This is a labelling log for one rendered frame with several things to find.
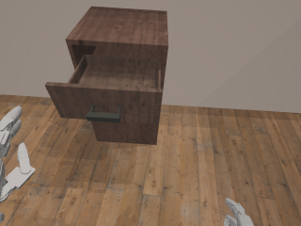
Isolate cabinet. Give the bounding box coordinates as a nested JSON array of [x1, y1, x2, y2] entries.
[[65, 6, 168, 145]]

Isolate handle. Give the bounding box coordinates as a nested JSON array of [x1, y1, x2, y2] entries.
[[86, 105, 122, 123]]

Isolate robot left hand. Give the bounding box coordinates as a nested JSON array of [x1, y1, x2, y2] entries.
[[0, 105, 36, 205]]

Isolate drawer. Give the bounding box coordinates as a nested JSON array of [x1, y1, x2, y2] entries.
[[44, 55, 163, 124]]

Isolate robot right hand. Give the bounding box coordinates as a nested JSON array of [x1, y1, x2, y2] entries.
[[223, 198, 254, 226]]

